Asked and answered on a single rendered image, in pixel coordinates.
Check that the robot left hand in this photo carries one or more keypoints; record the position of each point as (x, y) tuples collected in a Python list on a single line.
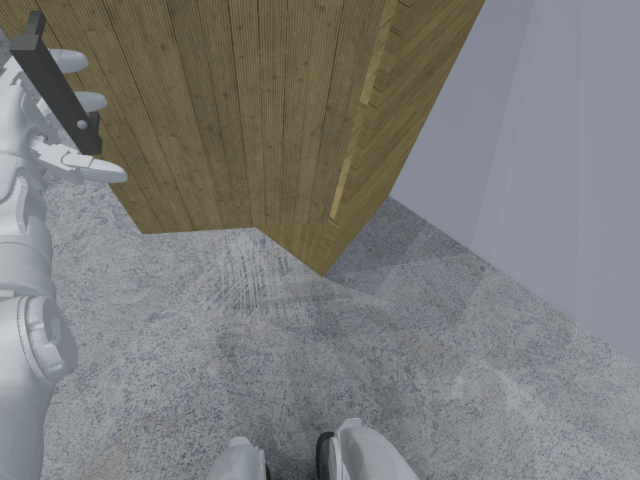
[(21, 120)]

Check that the cupboard door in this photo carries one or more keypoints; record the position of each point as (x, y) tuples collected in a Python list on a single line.
[(224, 114)]

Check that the handle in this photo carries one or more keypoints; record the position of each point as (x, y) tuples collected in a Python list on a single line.
[(38, 64)]

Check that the robot left forearm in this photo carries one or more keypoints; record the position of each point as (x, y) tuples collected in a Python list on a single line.
[(25, 241)]

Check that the left robot thigh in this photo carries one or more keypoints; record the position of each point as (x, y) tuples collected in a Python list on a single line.
[(241, 462)]

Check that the left robot upper arm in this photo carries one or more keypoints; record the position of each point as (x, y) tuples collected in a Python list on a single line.
[(37, 349)]

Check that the robot right shin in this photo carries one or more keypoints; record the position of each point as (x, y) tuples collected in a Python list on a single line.
[(352, 422)]

